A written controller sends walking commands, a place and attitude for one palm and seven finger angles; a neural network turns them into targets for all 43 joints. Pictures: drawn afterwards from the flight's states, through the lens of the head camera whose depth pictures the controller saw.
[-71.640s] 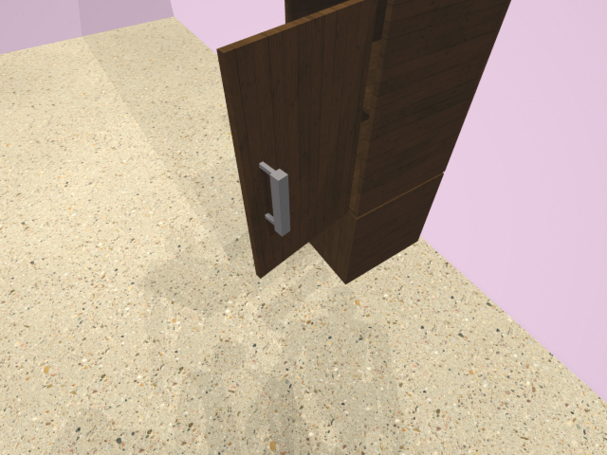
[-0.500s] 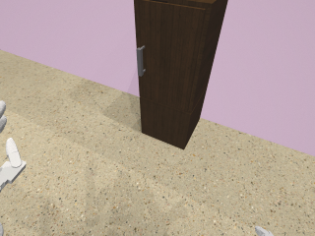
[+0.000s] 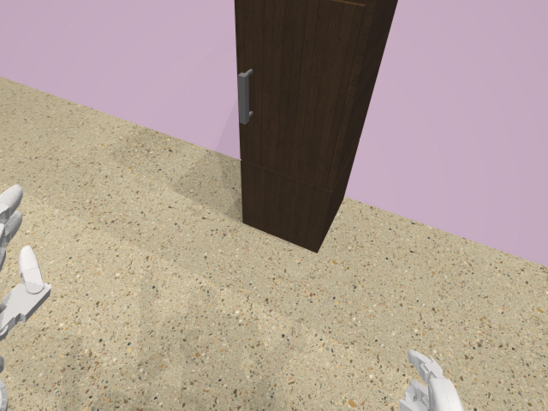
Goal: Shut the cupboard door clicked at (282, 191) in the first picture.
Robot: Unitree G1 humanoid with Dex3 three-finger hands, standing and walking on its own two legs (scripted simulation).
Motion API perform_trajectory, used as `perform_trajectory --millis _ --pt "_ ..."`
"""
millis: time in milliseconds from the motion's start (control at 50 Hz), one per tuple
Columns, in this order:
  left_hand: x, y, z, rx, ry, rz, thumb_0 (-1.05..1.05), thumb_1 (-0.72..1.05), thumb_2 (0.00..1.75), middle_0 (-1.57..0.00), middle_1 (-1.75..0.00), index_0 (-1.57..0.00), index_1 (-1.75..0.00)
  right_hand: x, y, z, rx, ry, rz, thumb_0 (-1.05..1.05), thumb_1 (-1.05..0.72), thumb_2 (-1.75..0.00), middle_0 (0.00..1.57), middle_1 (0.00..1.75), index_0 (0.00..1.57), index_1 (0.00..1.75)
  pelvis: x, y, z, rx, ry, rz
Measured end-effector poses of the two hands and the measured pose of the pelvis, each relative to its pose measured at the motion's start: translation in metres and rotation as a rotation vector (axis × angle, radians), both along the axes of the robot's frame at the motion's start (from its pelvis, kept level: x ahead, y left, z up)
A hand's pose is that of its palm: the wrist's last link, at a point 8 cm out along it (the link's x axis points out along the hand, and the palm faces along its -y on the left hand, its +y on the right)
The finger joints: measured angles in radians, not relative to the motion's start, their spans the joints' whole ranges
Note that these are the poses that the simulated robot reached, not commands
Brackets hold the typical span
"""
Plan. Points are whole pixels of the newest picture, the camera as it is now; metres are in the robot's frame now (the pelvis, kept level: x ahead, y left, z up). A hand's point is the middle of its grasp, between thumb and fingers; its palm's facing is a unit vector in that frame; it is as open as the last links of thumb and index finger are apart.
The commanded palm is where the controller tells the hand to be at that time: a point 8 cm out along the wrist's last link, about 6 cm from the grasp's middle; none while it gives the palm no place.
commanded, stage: let the arm hang, fingers relaxed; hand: left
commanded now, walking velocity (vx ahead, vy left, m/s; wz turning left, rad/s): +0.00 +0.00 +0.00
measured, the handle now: (247, 96) +1.03 +0.15 -0.05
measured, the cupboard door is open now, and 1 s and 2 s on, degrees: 0 0 0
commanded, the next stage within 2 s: look to check the result in 1.08 s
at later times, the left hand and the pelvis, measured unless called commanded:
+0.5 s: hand out of the picture -0.12 +0.23 -0.17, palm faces +0.03 -0.97 -0.23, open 7.3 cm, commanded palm none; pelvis -0.06 +0.02 +0.01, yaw +2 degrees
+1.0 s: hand out of the picture -0.04 +0.23 -0.16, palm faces +0.00 -0.97 -0.24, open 7.4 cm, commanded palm none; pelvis -0.09 +0.02 +0.01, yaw +0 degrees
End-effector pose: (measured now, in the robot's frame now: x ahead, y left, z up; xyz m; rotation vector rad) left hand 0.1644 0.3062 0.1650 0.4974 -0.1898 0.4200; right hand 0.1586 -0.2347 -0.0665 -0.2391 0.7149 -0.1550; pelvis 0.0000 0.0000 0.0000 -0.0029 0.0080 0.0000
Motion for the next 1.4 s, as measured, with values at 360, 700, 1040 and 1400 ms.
perform_trajectory --millis 360,700,1040,1400 --pt "-0.214 -0.055 -0.314 -0.592 1.465 0.103 0.00 0.96 0.90 -0.21 -0.30 -0.21 -0.30 -0.172 -0.007 -0.048 -0.039 0.565 -0.040 0.00 -0.90 -0.90 0.21 0.30 0.20 0.30 -0.052 0.017 0.001 -0.018 -0.036 0.028" --pt "-0.296 -0.012 -0.287 -0.520 1.566 0.303 0.00 0.91 0.90 -0.20 -0.30 -0.20 -0.29 -0.218 0.006 -0.071 0.058 0.609 -0.113 0.00 -0.90 -0.90 0.21 0.30 0.20 0.30 -0.075 0.023 0.006 -0.015 -0.072 0.013" --pt "-0.216 -0.024 -0.291 -0.502 1.370 0.115 0.00 0.90 0.90 -0.20 -0.30 -0.20 -0.30 -0.229 -0.019 -0.051 -0.014 0.560 -0.149 0.00 -0.90 -0.90 0.21 0.30 0.20 0.30 -0.099 0.023 0.009 -0.008 -0.072 0.000" --pt "-0.225 0.016 -0.295 -0.484 1.383 0.151 0.00 0.91 0.90 -0.20 -0.30 -0.20 -0.29 -0.274 -0.008 -0.050 -0.052 0.630 -0.174 0.00 -0.90 -0.90 0.21 0.30 0.20 0.30 -0.120 0.041 0.005 -0.041 -0.081 -0.009"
